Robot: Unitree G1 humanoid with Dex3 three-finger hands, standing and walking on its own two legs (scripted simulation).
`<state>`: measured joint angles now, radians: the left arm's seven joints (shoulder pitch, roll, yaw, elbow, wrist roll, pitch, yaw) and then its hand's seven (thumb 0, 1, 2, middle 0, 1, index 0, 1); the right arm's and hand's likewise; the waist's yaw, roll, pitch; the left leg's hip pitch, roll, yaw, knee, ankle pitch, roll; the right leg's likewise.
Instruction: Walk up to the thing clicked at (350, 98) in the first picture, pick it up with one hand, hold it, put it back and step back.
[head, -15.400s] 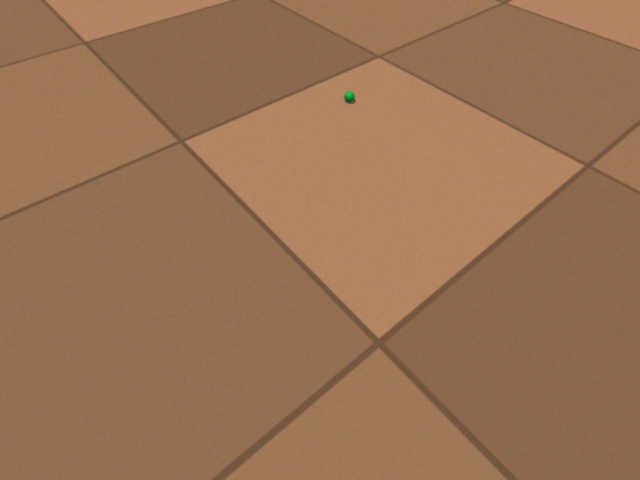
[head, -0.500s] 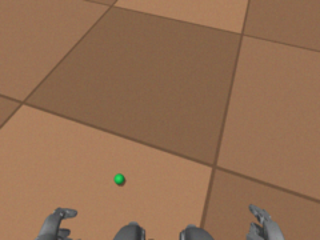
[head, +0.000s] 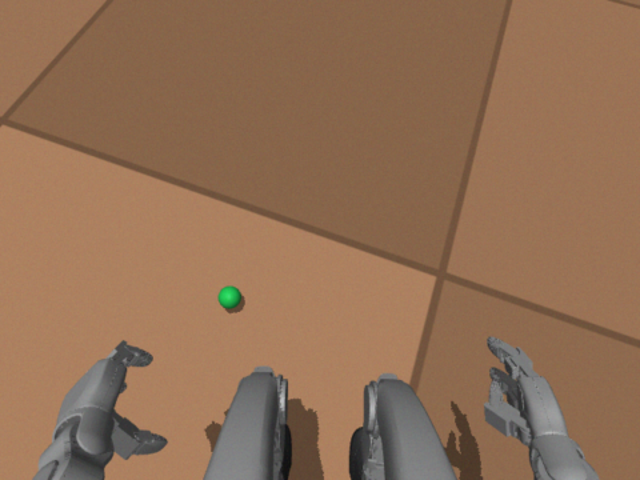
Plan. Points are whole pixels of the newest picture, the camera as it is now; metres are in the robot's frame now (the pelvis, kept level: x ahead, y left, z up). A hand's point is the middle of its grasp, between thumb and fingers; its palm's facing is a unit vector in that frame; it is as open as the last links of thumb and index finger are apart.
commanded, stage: rise first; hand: left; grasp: from above
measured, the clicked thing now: (229, 297) +0.47 +0.24 -0.57
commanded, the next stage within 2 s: none
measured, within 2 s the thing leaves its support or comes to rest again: neither
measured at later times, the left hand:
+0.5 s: hand (175, 331) +0.33 +0.28 -0.33, palm faces -0.49 -0.20 -0.85, open 13.0 cm
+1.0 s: hand (189, 311) +0.39 +0.29 -0.42, palm faces -0.48 -0.01 -0.88, open 13.1 cm
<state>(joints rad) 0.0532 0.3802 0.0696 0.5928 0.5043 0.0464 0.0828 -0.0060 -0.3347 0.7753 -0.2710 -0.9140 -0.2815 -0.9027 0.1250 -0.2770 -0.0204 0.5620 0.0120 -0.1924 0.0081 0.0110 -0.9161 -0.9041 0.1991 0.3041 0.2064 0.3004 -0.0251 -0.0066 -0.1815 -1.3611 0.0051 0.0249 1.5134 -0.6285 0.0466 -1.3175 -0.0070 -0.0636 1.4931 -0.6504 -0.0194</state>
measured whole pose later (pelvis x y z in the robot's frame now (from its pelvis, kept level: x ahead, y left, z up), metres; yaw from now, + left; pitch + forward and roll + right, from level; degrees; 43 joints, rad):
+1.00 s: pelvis -0.06 +0.00 -0.24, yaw -7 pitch +35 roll -8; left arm -0.84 0.78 0.13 1.32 1.29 -0.35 0.36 0.00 -0.33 0.85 -0.26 -0.81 -0.25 -0.81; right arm 0.10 -0.27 0.02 0.75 -0.12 -0.03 0.12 0.01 -0.91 -0.91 0.20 0.30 0.21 0.30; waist -0.15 -0.04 -0.06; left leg -2.27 0.06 -0.04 2.32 -0.68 0.09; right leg -2.18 0.00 -0.16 2.24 -0.69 -0.04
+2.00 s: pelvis -0.06 +0.00 -0.28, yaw -10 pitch +33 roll -10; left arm -0.94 0.88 0.15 1.43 1.27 -0.29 0.39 0.00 -0.52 0.99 -0.09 -1.01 -0.09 -1.01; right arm 0.11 -0.28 0.11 0.71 -0.15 -0.06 0.15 0.00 -0.92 -0.91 0.20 0.30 0.20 0.30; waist -0.22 -0.06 0.02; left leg -2.36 0.08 -0.09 2.45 -0.70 0.09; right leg -2.25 0.01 -0.21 2.34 -0.69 -0.05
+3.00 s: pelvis -0.06 +0.00 -0.29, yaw -12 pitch +32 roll -12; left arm -0.97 0.97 0.17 1.49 1.29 -0.31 0.40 0.00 -0.53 1.00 -0.09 -1.01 -0.09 -1.01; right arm 0.13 -0.30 0.16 0.69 -0.17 -0.09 0.17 0.00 -0.91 -0.90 0.20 0.30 0.20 0.30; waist -0.26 -0.07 0.05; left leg -2.37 0.08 -0.12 2.49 -0.70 0.09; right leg -2.25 0.01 -0.24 2.36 -0.67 -0.05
